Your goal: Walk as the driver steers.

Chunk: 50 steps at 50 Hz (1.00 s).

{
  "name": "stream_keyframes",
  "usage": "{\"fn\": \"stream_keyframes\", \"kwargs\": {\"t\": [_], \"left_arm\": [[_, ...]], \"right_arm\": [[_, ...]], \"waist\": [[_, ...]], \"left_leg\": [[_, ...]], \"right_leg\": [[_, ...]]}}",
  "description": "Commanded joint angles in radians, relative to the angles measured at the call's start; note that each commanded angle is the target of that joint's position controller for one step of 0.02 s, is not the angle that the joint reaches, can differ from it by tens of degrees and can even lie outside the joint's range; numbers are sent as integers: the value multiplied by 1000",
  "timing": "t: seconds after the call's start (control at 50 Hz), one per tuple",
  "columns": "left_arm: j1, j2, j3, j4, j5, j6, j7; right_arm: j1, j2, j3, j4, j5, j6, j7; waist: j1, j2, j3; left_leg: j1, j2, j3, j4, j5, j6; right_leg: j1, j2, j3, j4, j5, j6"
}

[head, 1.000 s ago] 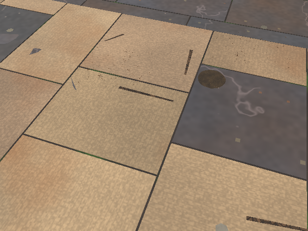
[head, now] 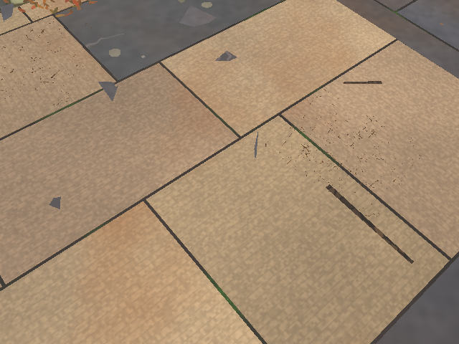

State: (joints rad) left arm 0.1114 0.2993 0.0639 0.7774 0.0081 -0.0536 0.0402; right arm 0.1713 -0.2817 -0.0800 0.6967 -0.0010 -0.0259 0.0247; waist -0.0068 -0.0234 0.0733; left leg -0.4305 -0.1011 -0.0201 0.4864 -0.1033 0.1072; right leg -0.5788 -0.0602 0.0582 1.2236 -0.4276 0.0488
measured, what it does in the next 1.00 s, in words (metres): walks ahead, turning left: right foot, then left foot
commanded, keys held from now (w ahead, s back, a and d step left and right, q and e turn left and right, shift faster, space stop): q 0.20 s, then w+q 0.02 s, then q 0.14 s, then no key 0.24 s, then w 0.40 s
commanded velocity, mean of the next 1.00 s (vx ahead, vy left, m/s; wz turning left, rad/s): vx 0.14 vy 0.00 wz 0.35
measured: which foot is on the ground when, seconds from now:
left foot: down 0.00-0.38, up 0.40-0.72, down 0.74-1.00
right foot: up 0.00-0.36, down 0.38-0.76, up 0.78-1.00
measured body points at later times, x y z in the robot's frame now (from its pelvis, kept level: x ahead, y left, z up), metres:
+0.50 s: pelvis +0.08 -0.05 +0.01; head +0.11 -0.06 +0.46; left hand +0.15 +0.26 -0.08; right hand +0.32 -0.27 -0.09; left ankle +0.03 +0.06 -0.66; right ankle +0.13 -0.16 -0.73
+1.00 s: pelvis +0.14 -0.01 +0.01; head +0.15 +0.02 +0.46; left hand +0.22 +0.30 -0.09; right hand +0.25 -0.26 -0.10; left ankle +0.02 +0.07 -0.73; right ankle +0.29 -0.12 -0.68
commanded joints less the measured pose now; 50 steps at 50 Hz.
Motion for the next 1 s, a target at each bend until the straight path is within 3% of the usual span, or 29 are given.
{"fn": "stream_keyframes", "kwargs": {"t": [0.02, 0.12, 0.22, 0.26, 0.32, 0.36, 0.38, 0.4, 0.42, 0.44, 0.46, 0.48, 0.5, 0.54, 0.6, 0.62, 0.66, 0.68, 0.72, 0.74, 0.76, 0.78, 0.8, 0.82, 0.86, 0.92, 1.0], "left_arm": [[128, 76, 25, -40, 13, 19, 16], [30, 74, 25, -89, 6, 38, 24], [-29, 69, 22, -120, -3, 24, 12], [-50, 71, 23, -130, -6, 13, 5], [-28, 74, 26, -135, -12, -6, -9], [44, 81, 34, -116, -14, -14, -20], [78, 118, 45, -108, -4, -14, -22], [54, 173, 52, -129, 13, -3, -17], [78, 192, 58, -119, 45, 4, -22], [55, 145, 50, -137, 28, 3, -22], [30, 104, 40, -145, 15, 6, -19], [13, 87, 33, -151, 5, 11, -18], [9, 85, 29, -148, -6, 16, -18], [13, 84, 23, -142, 0, 26, -18], [12, 90, 23, -136, 1, 38, -17], [37, 95, 24, -127, -2, 41, -19], [87, 130, 32, -113, -16, 45, -25], [91, 148, 35, -112, -24, 47, -27], [105, 132, 24, -104, -28, 44, -31], [95, 94, 11, -106, -21, 33, -35], [48, 9, -15, -130, -1, 17, -43], [-16, 26, -11, -194, -23, -6, -40], [-83, 113, 17, -202, -38, -19, -34], [-54, 130, 28, -188, -45, -24, -39], [-6, 102, 27, -158, -29, -31, -50], [-20, 48, 12, -149, -19, -43, -69], [-104, 17, -9, -169, -25, -42, -84]], "right_arm": [[-8, -151, -40, -84, -4, -15, -19], [10, -157, -38, -100, 12, 21, -54], [21, -160, -39, -116, 9, 41, -66], [22, -159, -39, -122, 7, 46, -64], [19, -159, -39, -135, 10, 54, -60], [-16, -153, -36, -151, 26, 62, -61], [-3, -120, -26, -159, 25, 65, -63], [68, -51, -7, -154, 9, 65, -61], [34, -127, -30, -188, 14, 50, -58], [57, -200, -51, -160, -2, 42, -55], [61, -201, -56, -131, 5, 46, -54], [71, -167, -51, -105, 9, 58, -58], [67, -139, -42, -104, 8, 67, -58], [43, -82, -22, -109, 17, 71, -53], [-8, -37, 2, -124, 9, 67, -49], [-17, -25, 10, -125, 9, 65, -45], [-27, -49, 4, -123, 19, 61, -35], [-13, -60, 0, -117, 21, 55, -30], [35, -66, -4, -92, 20, 37, -25], [89, -79, -6, -84, 17, 25, -29], [207, -125, -14, -60, 7, 17, -39], [266, -248, -51, -27, -5, 10, -25], [257, -197, -38, -34, -13, -14, -23], [229, -145, -20, -29, -11, -30, -27], [180, -114, -8, -34, 11, -44, -29], [176, -98, -2, -29, 4, -42, -33], [213, -136, -11, -2, 13, -42, -31]], "waist": [[50, 76, -234], [16, 114, -226], [-16, 156, -196], [-28, 176, -171], [-19, 184, -185], [35, 171, -191], [36, 119, -216], [-22, -117, -234], [-13, -315, -181], [-10, -197, -183], [-10, -120, -173], [-16, -76, -165], [-11, -75, -152], [-8, -105, -145], [13, -166, -171], [30, -180, -188], [59, -202, -159], [49, -202, -131], [13, -161, -86], [-16, -129, -112], [-56, 37, -159], [-75, 316, -96], [-106, 232, 7], [-73, 206, 32], [-44, 177, 32], [-41, 137, 3], [-72, 146, 5]], "left_leg": [[156, 259, -278, -143, 479, 181], [193, 232, -355, -148, 129, 130], [207, 213, -444, -158, -148, 111], [204, 211, -475, -142, -131, 117], [236, 206, -517, -80, 84, 112], [211, 164, -512, -23, 144, 72], [140, 123, -465, 50, 25, 28], [10, 0, -295, 274, -350, -34], [-173, -83, -168, 458, -583, -90], [-198, -20, -184, 635, -534, -130], [-198, -12, -177, 696, -468, -151], [-196, -7, -167, 731, -429, -170], [-201, -5, -161, 757, -395, -184], [-145, 4, -108, 671, -350, -197], [-17, 62, -33, 397, -339, -205], [38, 75, -9, 309, -335, -199], [108, 62, 38, 175, -303, -177], [156, 52, 58, 88, -253, -155], [293, 41, 65, -85, -191, -92], [422, 103, -17, -89, -187, -57], [568, 279, -233, -134, -199, -3], [514, 444, -523, -255, -404, 137], [470, 466, -596, -313, -467, 192], [469, 440, -541, -317, -490, 172], [482, 382, -427, -338, -389, 133], [433, 312, -255, -354, -130, 105], [339, 283, -141, -345, -29, 89]], "right_leg": [[11, 2, 21, -57, 77, 12], [-68, 27, 56, -216, 162, 39], [-33, 55, 74, -404, 173, 33], [8, 70, 71, -471, 140, 23], [114, 99, 59, -597, 98, 2], [270, 91, 34, -819, 244, -22], [402, -10, 81, -865, 353, -54], [513, -228, 268, -874, 591, -146], [482, -350, 480, -897, 760, -322], [479, -356, 442, -876, 765, -350], [474, -283, 330, -849, 752, -303], [473, -223, 254, -832, 724, -260], [464, -209, 227, -831, 740, -256], [436, -153, 142, -850, 730, -249], [443, -129, 95, -844, 696, -248], [434, -132, 101, -862, 570, -250], [389, -142, 146, -911, 201, -257], [347, -146, 169, -926, 55, -253], [249, -129, 178, -917, -76, -218], [163, -109, 162, -863, -83, -173], [20, -24, 45, -605, -79, -103], [-180, 79, -98, -443, -133, -63], [-264, 21, -23, -279, -139, -58], [-303, -4, 0, -215, -65, -70], [-323, -32, -3, -200, 75, -73], [-233, -31, -48, -291, 246, -49], [-56, 7, -84, -538, 373, -29]]}}
Velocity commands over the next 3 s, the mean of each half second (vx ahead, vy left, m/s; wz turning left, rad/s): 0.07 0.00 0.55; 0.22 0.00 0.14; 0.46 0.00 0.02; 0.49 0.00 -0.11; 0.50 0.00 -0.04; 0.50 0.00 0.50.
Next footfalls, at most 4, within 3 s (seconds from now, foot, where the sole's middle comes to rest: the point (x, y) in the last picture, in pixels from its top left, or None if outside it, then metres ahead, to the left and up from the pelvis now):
0.38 right None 0.17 -0.15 -0.77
0.74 left None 0.06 0.09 -0.77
1.16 right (253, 342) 0.41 -0.07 -0.77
1.72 left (143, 264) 0.63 0.25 -0.77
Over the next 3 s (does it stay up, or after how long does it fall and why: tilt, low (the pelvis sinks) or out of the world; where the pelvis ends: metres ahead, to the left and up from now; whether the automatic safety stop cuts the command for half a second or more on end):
stays up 1.17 0.32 0.01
